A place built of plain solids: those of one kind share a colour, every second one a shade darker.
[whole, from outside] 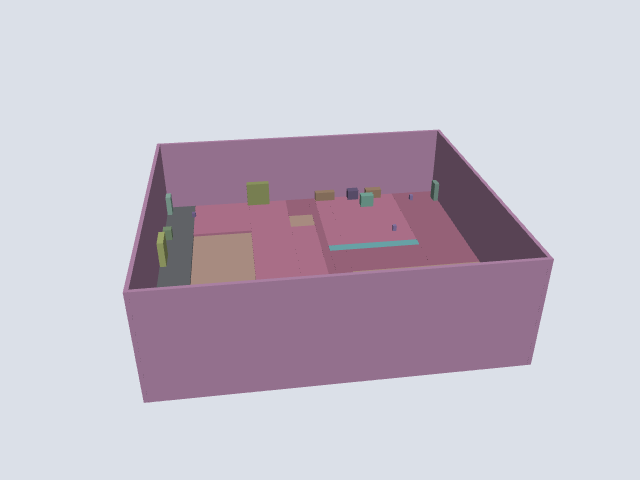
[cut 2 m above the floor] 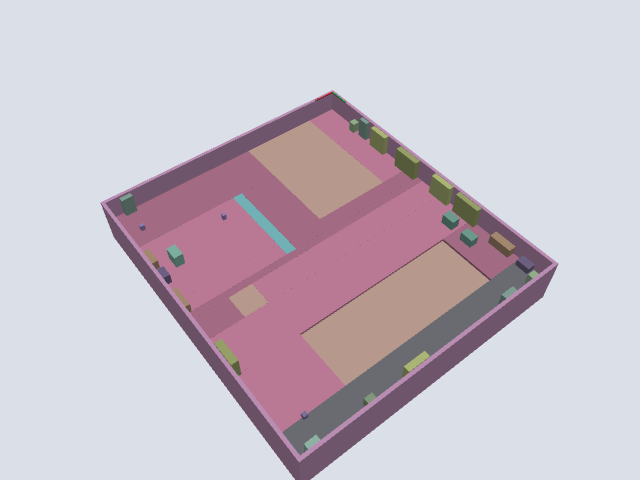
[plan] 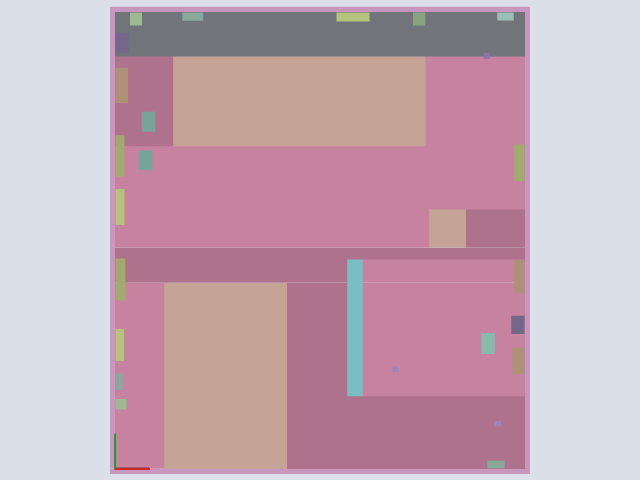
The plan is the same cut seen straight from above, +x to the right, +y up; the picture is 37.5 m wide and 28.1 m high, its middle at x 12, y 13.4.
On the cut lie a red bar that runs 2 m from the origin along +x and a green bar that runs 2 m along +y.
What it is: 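A vehicle workshop, tram depot or goods shed with inspection pits, wash bays, truck wells or a traverser pit in its floor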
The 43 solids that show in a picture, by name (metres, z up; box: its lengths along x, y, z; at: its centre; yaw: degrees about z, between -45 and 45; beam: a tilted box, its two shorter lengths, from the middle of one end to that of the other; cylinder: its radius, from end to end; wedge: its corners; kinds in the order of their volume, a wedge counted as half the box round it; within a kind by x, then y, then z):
{
 "floor_1": {"box": [2.88, 4.25, 2.4], "at": [1.44, 2.12, -1.2]},
 "floor_2": {"box": [2.88, 6.64, 2.4], "at": [1.44, 7.57, -1.2]},
 "floor_3": {"box": [3.41, 5.25, 2.4], "at": [1.71, 21.52, -1.2]},
 "floor_4": {"box": [13.59, 1.37, 2.4], "at": [6.79, 11.57, -1.2]},
 "floor_5": {"box": [18.39, 2.25, 2.4], "at": [9.2, 14.06, -1.2]},
 "floor_6": {"box": [3.52, 6.64, 2.4], "at": [11.83, 7.57, -1.2]},
 "floor_7": {"box": [24.0, 0.68, 2.4], "at": [12.0, 12.6, -1.2]},
 "floor_8": {"box": [24.0, 3.7, 2.4], "at": [12.0, 17.04, -1.2]},
 "floor_9": {"box": [13.93, 4.25, 2.4], "at": [17.04, 2.12, -1.2]},
 "floor_10": {"box": [9.5, 6.64, 2.4], "at": [19.25, 7.57, -1.2]},
 "floor_11": {"box": [9.5, 1.37, 2.4], "at": [19.25, 11.57, -1.2]},
 "floor_12": {"box": [5.82, 5.25, 2.4], "at": [21.09, 21.52, -1.2]},
 "floor_13": {"box": [3.45, 2.25, 2.4], "at": [22.27, 14.06, -1.2]},
 "bay_floor_1": {"box": [7.19, 10.89, 2.4], "at": [6.47, 5.45, -1.2]},
 "bay_floor_2": {"box": [14.77, 5.25, 2.18], "at": [10.79, 21.52, -1.31]},
 "bay_floor_3": {"box": [2.16, 2.25, 2.4], "at": [19.47, 14.06, -1.2]},
 "wall_1": {"box": [0.3, 26.75, 8.97], "at": [-0.15, 13.38, 2.08]},
 "wall_2": {"box": [24.6, 0.3, 8.97], "at": [12.0, -0.15, 2.08]},
 "wall_3": {"box": [24.6, 0.3, 8.97], "at": [12.0, 26.9, 2.08]},
 "wall_4": {"box": [0.3, 26.75, 8.97], "at": [24.15, 13.38, 2.08]},
 "bay_cover_1": {"box": [0.91, 8.01, 2.4], "at": [14.04, 8.26, -1.2]},
 "rack_1": {"box": [0.5, 1.88, 2.26], "at": [0.28, 7.25, 1.08]},
 "rack_2": {"box": [0.51, 2.43, 2.35], "at": [0.28, 18.32, 1.12]},
 "rack_3": {"box": [0.52, 2.11, 2.1], "at": [0.29, 15.34, 1.0]},
 "rack_4": {"box": [0.57, 2.46, 2.08], "at": [0.32, 11.09, 0.99]},
 "rack_5": {"box": [1.94, 0.53, 2.32], "at": [13.93, 26.45, 1.11]},
 "rack_6": {"box": [0.61, 2.15, 2.29], "at": [23.66, 17.91, 1.09]},
 "cupboard_1": {"box": [0.42, 0.98, 1.99], "at": [0.24, 5.1, 0.94]},
 "cupboard_2": {"box": [1.23, 0.49, 1.87], "at": [4.54, 26.48, 0.89]},
 "cupboard_3": {"box": [1.02, 0.45, 1.87], "at": [22.3, 0.26, 0.89]},
 "cupboard_4": {"box": [0.98, 0.47, 1.89], "at": [22.86, 26.48, 0.9]},
 "bench_1": {"box": [0.73, 2.06, 0.92], "at": [0.4, 22.45, 0.41]},
 "bench_2": {"box": [0.72, 1.56, 0.93], "at": [23.61, 6.33, 0.41]},
 "bench_3": {"box": [0.6, 1.94, 0.92], "at": [23.67, 11.26, 0.41]},
 "stack_1": {"box": [0.81, 1.16, 0.98], "at": [1.79, 18.06, 0.44]},
 "stack_2": {"box": [0.8, 1.18, 0.88], "at": [1.96, 20.32, 0.39]},
 "stack_3": {"box": [0.78, 1.24, 1.22], "at": [21.84, 7.34, 0.56]},
 "bin_1": {"box": [0.64, 0.61, 1.05], "at": [0.35, 3.79, 0.47]},
 "bin_2": {"box": [0.7, 0.76, 1.09], "at": [1.23, 26.34, 0.49]},
 "bin_3": {"box": [0.72, 0.76, 1.06], "at": [17.8, 26.34, 0.48]},
 "crates_1": {"box": [0.77, 1.2, 0.66], "at": [0.41, 24.93, 0.28]},
 "crates_2": {"box": [0.77, 1.06, 0.99], "at": [23.59, 8.43, 0.45]},
 "stand_1": {"box": [0.36, 0.35, 0.46], "at": [21.76, 24.18, 0.18]}
}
